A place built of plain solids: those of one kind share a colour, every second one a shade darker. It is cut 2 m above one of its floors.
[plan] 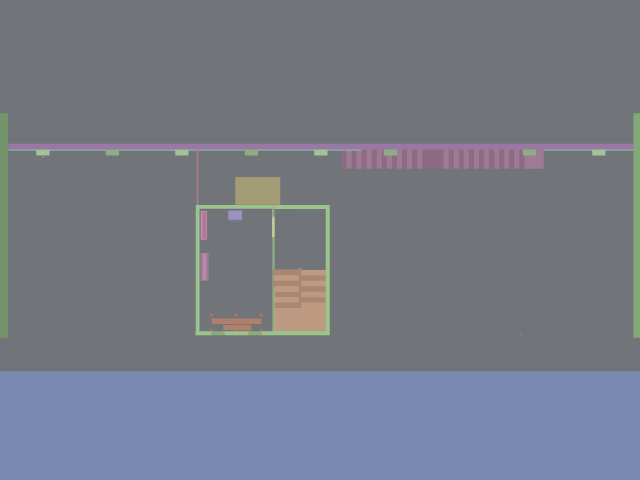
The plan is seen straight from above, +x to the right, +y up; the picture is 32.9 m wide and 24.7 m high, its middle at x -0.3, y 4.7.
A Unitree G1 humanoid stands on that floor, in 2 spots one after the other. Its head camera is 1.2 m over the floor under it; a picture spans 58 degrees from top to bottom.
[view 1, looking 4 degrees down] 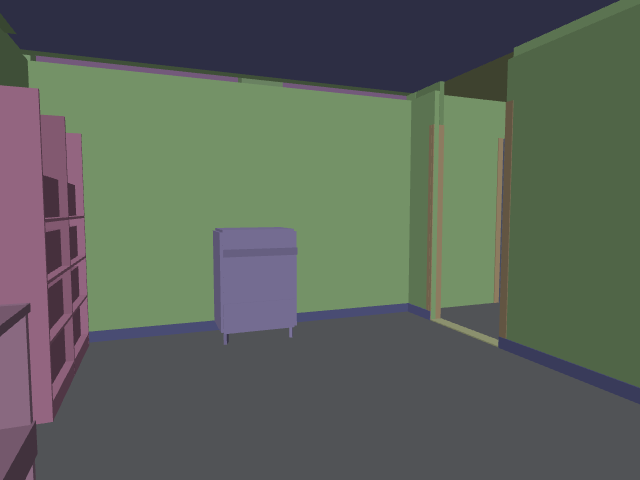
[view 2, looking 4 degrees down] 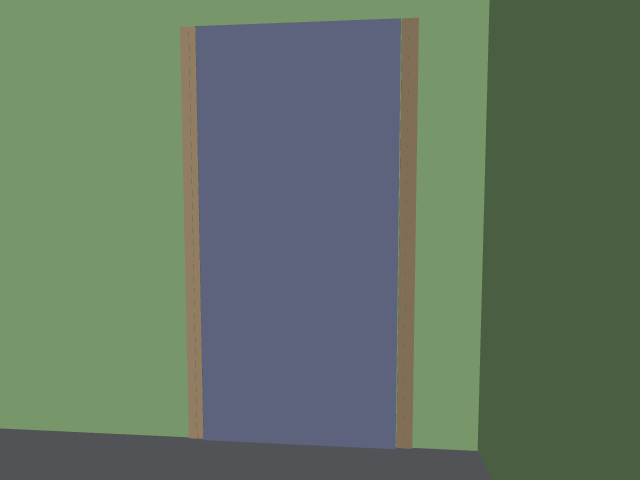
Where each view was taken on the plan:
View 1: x -5.55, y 1.95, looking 69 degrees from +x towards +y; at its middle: wall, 4.67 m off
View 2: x -0.60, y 4.16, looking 95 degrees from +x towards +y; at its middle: door_leaf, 2.13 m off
